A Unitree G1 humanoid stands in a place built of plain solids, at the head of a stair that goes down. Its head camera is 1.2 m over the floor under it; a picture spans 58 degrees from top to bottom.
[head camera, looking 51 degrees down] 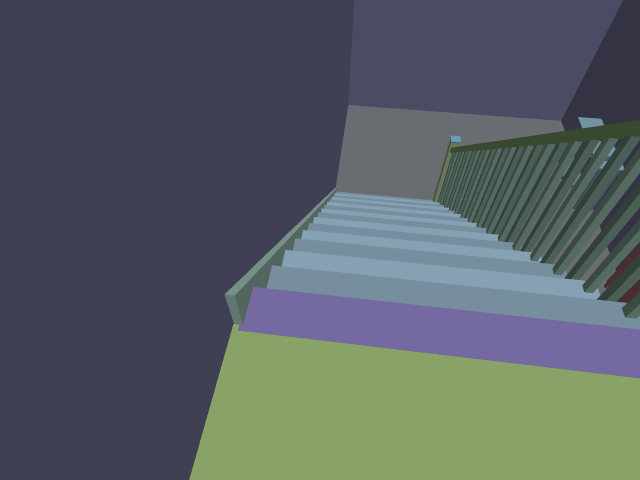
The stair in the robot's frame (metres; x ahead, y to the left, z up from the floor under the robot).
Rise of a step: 0.19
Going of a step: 0.23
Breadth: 1.38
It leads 7 degrees to the right of straight ahead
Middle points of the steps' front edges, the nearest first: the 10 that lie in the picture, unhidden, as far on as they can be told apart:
0.69 -0.42 0.00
0.91 -0.49 -0.19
1.14 -0.52 -0.39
1.36 -0.55 -0.58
1.59 -0.58 -0.78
1.82 -0.61 -0.97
2.04 -0.64 -1.16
2.27 -0.67 -1.36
2.49 -0.70 -1.55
2.72 -0.73 -1.75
